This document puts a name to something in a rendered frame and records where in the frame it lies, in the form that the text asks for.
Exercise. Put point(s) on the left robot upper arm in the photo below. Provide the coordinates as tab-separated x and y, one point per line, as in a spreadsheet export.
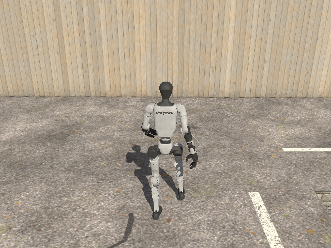
147	116

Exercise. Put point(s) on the left robot hand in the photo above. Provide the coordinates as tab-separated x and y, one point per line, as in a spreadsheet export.
152	131

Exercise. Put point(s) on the right robot hand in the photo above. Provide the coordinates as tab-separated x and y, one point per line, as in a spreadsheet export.
195	159

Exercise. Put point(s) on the right robot upper arm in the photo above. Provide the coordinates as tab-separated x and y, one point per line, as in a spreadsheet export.
183	118

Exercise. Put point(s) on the robot right forearm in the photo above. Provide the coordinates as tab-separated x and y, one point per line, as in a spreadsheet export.
189	141

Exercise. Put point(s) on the left robot shin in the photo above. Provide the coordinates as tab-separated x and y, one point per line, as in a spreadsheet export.
155	195

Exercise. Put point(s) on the robot left thigh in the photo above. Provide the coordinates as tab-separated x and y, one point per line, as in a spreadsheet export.
154	163

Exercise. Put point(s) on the robot left forearm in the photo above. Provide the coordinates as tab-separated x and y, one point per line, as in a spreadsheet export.
146	131

